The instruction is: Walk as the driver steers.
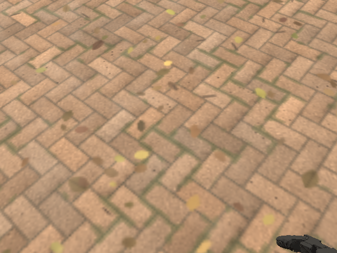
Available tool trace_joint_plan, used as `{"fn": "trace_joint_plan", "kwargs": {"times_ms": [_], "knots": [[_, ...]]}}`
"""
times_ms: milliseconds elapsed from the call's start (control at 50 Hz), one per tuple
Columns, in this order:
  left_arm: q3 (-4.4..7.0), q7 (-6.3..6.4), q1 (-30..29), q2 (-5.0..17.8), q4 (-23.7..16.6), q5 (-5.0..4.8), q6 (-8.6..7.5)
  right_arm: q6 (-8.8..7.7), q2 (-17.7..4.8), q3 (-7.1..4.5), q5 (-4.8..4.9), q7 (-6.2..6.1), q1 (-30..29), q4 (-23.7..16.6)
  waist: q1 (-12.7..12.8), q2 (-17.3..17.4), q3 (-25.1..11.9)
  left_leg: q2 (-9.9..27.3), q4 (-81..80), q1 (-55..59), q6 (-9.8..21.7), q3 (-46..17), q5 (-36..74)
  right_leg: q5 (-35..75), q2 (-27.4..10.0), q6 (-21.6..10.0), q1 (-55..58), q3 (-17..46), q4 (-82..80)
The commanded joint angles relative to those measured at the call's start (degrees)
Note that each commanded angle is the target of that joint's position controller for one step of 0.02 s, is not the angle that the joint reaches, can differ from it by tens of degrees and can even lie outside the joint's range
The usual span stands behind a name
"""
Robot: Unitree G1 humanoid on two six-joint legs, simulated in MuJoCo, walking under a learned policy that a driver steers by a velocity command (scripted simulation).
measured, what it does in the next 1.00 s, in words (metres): walks ahead: left foot, then right foot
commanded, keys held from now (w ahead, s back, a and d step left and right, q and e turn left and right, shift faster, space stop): w+e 0.18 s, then no key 0.82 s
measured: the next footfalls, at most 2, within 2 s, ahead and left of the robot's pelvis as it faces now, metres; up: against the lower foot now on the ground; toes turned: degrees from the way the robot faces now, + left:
left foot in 0.10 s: +0.25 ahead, +0.12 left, +0.00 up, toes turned -6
right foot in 0.56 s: +0.35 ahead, -0.10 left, +0.00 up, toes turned -12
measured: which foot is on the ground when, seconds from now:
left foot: up 0.00-0.08, down 0.10-0.56, up 0.58-0.84, down 0.86-1.00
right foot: down 0.00-0.12, up 0.14-0.54, down 0.56-1.00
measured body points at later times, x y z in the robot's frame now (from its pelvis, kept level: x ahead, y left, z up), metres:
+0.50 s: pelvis +0.23 +0.02 +0.00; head +0.27 +0.02 +0.45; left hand +0.45 +0.21 -0.11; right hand +0.18 -0.23 -0.13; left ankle +0.21 +0.13 -0.74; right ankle +0.31 -0.10 -0.71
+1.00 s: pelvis +0.28 +0.01 +0.00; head +0.28 +0.01 +0.45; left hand +0.39 +0.23 -0.15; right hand +0.25 -0.23 -0.15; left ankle +0.29 +0.13 -0.74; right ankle +0.31 -0.09 -0.74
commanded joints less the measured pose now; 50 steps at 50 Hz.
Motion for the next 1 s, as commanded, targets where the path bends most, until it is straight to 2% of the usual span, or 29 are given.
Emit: {"fn": "trace_joint_plan", "kwargs": {"times_ms": [20,60,80,100,120,140,160,180,200,220,260,300,340,400,460,520,540,560,580,600,620,660,700,740,820,860,880,920,1000], "knots": [[1.91,0.77,4.1,9.1,-2.2,0.5,-0.16,-1.6,-4.5,-0.46,0.56,0.0,-7.6,-7.0,-0.6,-6.9,0.7,-3.1,-5.9,0.2,1.1,1.4,-1.0,38.7,-14.9,-4.2,3.6,11.3,3.1],[2.32,0.86,-0.3,10.7,-3.8,0.44,-0.44,-2.23,-6.6,-1.13,0.85,-0.58,-0.1,-5.5,-5.0,-7.5,-1.9,-5.4,-10.8,14.0,3.0,1.5,-4.4,47.1,-13.9,-1.7,-0.2,10.6,8.6],[2.47,0.34,-1.5,11.4,-4.3,0.24,-0.86,-2.73,-8.4,-1.9,0.97,-1.19,7.2,-3.4,-8.1,-6.3,-5.9,-6.2,-13.1,24.0,4.1,2.0,-3.7,50.6,-12.1,-0.5,-1.8,9.7,16.1],[2.38,-0.32,-3.0,10.8,-5.2,-0.39,-1.45,-3.5,-10.6,-2.69,0.29,-2.05,15.9,-1.8,-12.5,-4.5,-11.3,-1.4,-14.6,37.8,6.0,-1.9,-2.9,43.0,-9.3,0.6,-8.6,8.4,27.4],[1.24,-0.52,-1.6,5.9,-7.8,-2.0,-1.81,-3.4,-15.6,-3.8,-1.49,-3.15,24.0,-1.9,-14.0,3.9,-20.7,14.5,-14.4,52.7,9.1,-17.7,-9.1,18.1,-4.9,1.8,-19.5,2.8,44.1],[1.38,-0.19,4.1,6.1,-9.2,-2.58,-1.23,-2.53,-17.2,-4.45,-1.24,-2.65,21.4,-1.9,-8.9,16.1,-25.3,23.9,-20.7,56.9,15.7,-41.9,-9.2,-14.4,0.7,2.3,-31.4,-1.8,56.0],[1.72,0.31,3.5,9.0,-7.3,-0.52,-0.05,-1.92,-11.7,-3.74,-0.66,-2.15,16.7,-3.1,-7.0,6.4,-16.8,22.1,-21.4,48.6,15.6,-38.4,-17.0,-9.8,-5.0,2.3,-35.7,-2.1,60.6],[1.59,-0.29,-1.2,8.3,-7.4,0.43,0.35,-1.96,-6.7,-2.5,-0.2,-1.97,13.6,-3.5,-7.4,-0.3,-8.8,18.5,-23.1,40.3,14.2,-28.8,-17.0,-5.1,-6.9,2.8,-35.9,-2.9,58.8],[1.45,-0.71,-3.4,6.7,-7.9,0.6,0.58,-2.24,-5.1,-1.87,-0.39,-1.87,12.5,-2.9,-6.5,-1.7,-3.7,15.6,-24.9,33.9,12.8,-21.5,-7.0,-3.2,-8.1,3.3,-34.7,-3.4,55.8],[1.53,-1.08,-4.4,6.2,-8.6,1.42,1.11,-2.81,-5.0,-1.64,-0.22,-2.02,13.8,-1.8,-5.7,0.5,-2.0,13.9,-25.0,30.9,12.3,-16.1,5.0,-3.2,-8.9,3.9,-33.6,-3.6,53.7],[1.49,-1.49,-3.2,5.2,-8.6,1.66,2.33,-4.12,-5.4,-1.53,0.47,-1.55,16.6,0.1,-4.5,2.9,-3.0,12.2,-23.6,29.0,12.3,-8.7,27.7,-4.0,-7.7,4.8,-30.7,-4.5,52.4],[1.44,-1.77,-4.3,4.8,-9.3,1.44,2.69,-4.95,-6.0,-1.6,0.96,-1.17,17.7,1.1,-3.8,3.9,-4.6,11.4,-23.3,30.1,12.8,-4.4,36.8,-2.0,-6.5,5.3,-31.5,-4.7,49.8],[1.03,-2.17,-7.6,4.4,-10.6,1.39,2.9,-4.67,-6.7,-1.56,0.86,-1.16,17.1,1.3,-3.7,4.8,-4.6,10.5,-23.9,29.8,12.7,-0.9,37.6,1.3,-6.5,5.9,-32.4,-5.4,44.1],[-0.48,-2.78,-13.0,2.8,-12.1,1.17,2.86,-3.68,-6.9,-1.39,1.02,-1.13,16.6,1.8,-4.6,6.0,-4.7,7.4,-24.0,26.6,11.2,4.8,35.8,8.8,-7.0,6.2,-25.9,-9.0,30.6],[-1.05,-2.48,-16.6,3.6,-12.8,1.21,2.69,-2.93,-8.4,-1.77,1.27,-1.11,20.0,3.5,-6.4,6.0,-5.3,8.3,-22.0,28.7,10.7,4.0,32.8,10.8,-6.9,6.0,-21.6,-10.6,23.0],[-1.09,-1.73,-15.7,4.4,-12.2,1.52,1.83,-1.93,-8.9,-1.98,1.71,-1.46,20.9,4.5,-5.7,4.6,-4.5,9.0,-16.6,30.6,9.4,2.0,25.8,11.6,-7.0,4.2,-17.0,-10.6,13.4],[-1.03,-1.42,-13.7,4.9,-11.1,2.04,1.12,-1.56,-8.5,-1.9,1.73,-1.6,22.0,5.0,-4.9,2.1,-5.2,7.3,-12.5,29.8,7.8,2.2,20.3,16.9,-7.4,3.5,-12.2,-9.6,7.2],[-0.51,-0.97,-11.1,8.0,-10.6,2.69,0.31,-1.48,-7.1,-1.48,1.34,-1.73,24.7,4.7,-5.1,-3.1,-8.5,4.9,-6.9,26.1,5.6,3.7,8.0,34.5,-14.7,2.5,-4.1,-3.0,7.4],[-0.18,-0.49,-9.8,10.4,-11.1,2.51,0.4,-1.06,-2.1,-0.1,1.68,-1.88,31.1,4.4,-7.5,-13.3,-13.8,0.1,1.3,18.9,3.6,6.7,-23.5,58.4,-28.8,-4.2,4.9,9.4,10.6],[-0.89,0.05,-8.2,7.0,-10.1,-0.05,1.02,0.85,-3.5,-0.27,2.47,-2.36,29.8,6.1,-4.5,-12.4,-16.8,-2.3,5.6,19.2,3.4,2.9,-35.0,52.1,-29.9,-10.0,2.1,12.5,8.3],[-1.19,0.28,-10.0,6.5,-10.0,-0.32,1.35,1.8,-5.5,-0.8,2.03,-2.4,26.1,5.1,-4.9,-10.0,-11.7,-2.5,7.8,16.7,2.9,1.6,-35.8,42.2,-27.7,-9.8,-1.7,11.5,4.8],[-2.0,1.08,-15.0,4.9,-9.9,0.45,1.9,2.84,-4.8,-0.85,1.18,-2.33,22.4,5.1,-7.0,-8.1,-6.0,-1.4,5.7,17.5,2.2,0.2,-30.5,30.3,-23.3,-6.0,-8.5,7.2,0.5],[-1.97,1.46,-17.5,5.0,-9.7,0.62,2.05,3.65,-3.6,-0.6,0.82,-2.42,24.5,7.0,-8.7,-8.5,-5.4,-2.0,2.9,22.5,1.4,1.3,-25.8,25.7,-19.9,-3.4,-12.9,2.8,-1.0],[-1.96,1.28,-17.5,4.7,-8.8,0.45,1.91,4.03,-2.8,-0.45,0.93,-2.63,25.1,8.3,-8.8,-7.7,-6.0,-2.4,0.3,25.2,1.1,1.7,-23.2,21.5,-18.6,-2.7,-14.1,0.9,-1.1],[-1.53,1.01,-17.6,5.2,-6.6,-0.02,2.64,4.02,-1.8,-0.1,0.74,-3.06,24.6,10.0,-9.3,-7.3,-3.3,-2.7,-12.7,31.0,1.8,3.0,-11.9,0.9,-16.4,-0.2,-19.8,0.6,-1.2],[-1.44,0.79,-15.9,4.5,-5.5,-0.2,3.1,3.1,-3.6,-0.07,-0.11,-3.08,23.9,9.9,-8.2,-5.2,-0.8,2.0,-18.6,32.6,2.9,-2.3,-10.4,-7.6,-14.9,3.6,-23.5,1.3,-1.4],[-1.17,0.58,-14.7,4.0,-5.0,-0.66,3.47,2.69,-5.4,-0.39,0.43,-2.95,22.3,10.1,-6.3,-1.0,2.6,3.0,-19.7,25.0,3.8,-4.3,-16.2,-4.7,-11.8,4.5,-21.2,-1.4,-1.2],[-1.1,0.38,-13.3,3.7,-3.1,-0.32,3.42,1.73,-3.6,0.05,0.98,-2.72,20.6,10.9,-5.4,3.2,2.7,3.4,-23.9,17.8,3.6,-5.6,-19.7,4.6,-11.3,4.3,-11.3,-3.0,3.1],[-0.96,0.48,-11.6,4.0,0.0,-0.09,2.59,0.83,-3.2,0.15,1.25,-3.13,20.5,12.0,-5.4,0.9,-0.2,2.7,-23.6,22.8,3.6,-4.4,-13.0,10.2,-12.1,4.0,-9.3,-2.9,3.8]]}}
